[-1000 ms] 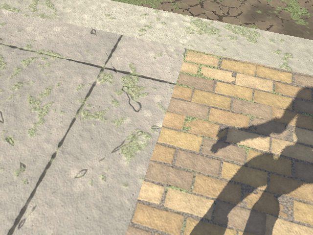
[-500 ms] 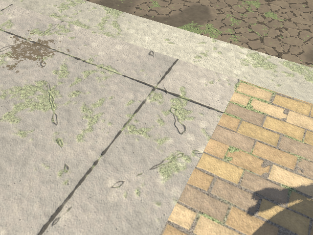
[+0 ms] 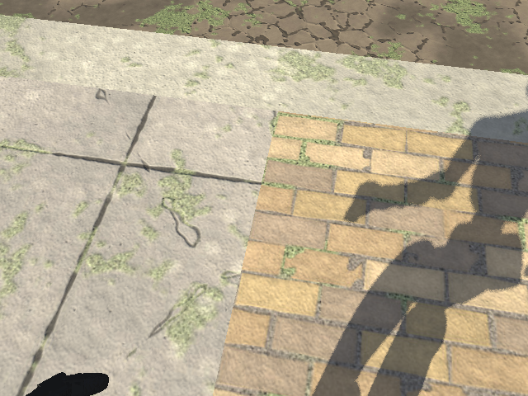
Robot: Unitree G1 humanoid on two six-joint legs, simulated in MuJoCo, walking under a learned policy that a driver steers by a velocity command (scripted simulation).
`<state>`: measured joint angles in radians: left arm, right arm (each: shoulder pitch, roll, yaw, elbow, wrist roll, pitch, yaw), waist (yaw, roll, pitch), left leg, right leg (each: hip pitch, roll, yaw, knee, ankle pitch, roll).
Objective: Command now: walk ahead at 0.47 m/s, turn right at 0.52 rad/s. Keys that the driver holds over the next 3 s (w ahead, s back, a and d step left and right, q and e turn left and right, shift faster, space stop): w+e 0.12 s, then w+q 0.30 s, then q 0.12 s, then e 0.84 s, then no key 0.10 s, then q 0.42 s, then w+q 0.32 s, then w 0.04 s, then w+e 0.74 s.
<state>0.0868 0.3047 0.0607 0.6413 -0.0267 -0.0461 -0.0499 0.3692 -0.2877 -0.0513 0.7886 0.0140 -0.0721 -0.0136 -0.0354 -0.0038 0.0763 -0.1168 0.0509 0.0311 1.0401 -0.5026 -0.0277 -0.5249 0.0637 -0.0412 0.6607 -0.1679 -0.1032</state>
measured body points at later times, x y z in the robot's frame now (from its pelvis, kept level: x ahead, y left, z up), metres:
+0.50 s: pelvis +0.30 +0.03 +0.01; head +0.34 +0.04 +0.46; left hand +0.35 +0.32 -0.11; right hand +0.50 -0.22 -0.07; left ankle +0.42 +0.12 -0.71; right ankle +0.11 -0.07 -0.69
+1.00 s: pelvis +0.46 +0.02 +0.02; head +0.49 +0.00 +0.47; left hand +0.62 +0.28 -0.07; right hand +0.58 -0.27 -0.09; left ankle +0.43 +0.12 -0.71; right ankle +0.48 -0.10 -0.70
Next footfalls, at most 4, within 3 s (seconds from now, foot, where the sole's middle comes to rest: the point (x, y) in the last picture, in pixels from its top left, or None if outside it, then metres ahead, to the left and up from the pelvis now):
0.48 left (219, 377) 0.46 0.12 -0.75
1.02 right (310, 353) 0.51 -0.10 -0.75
1.48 left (220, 330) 0.58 0.12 -0.75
1.84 right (307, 378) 0.45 -0.09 -0.75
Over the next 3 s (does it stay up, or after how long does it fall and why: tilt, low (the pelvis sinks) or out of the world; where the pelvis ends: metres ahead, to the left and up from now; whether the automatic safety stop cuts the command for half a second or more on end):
stays up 0.90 0.06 0.03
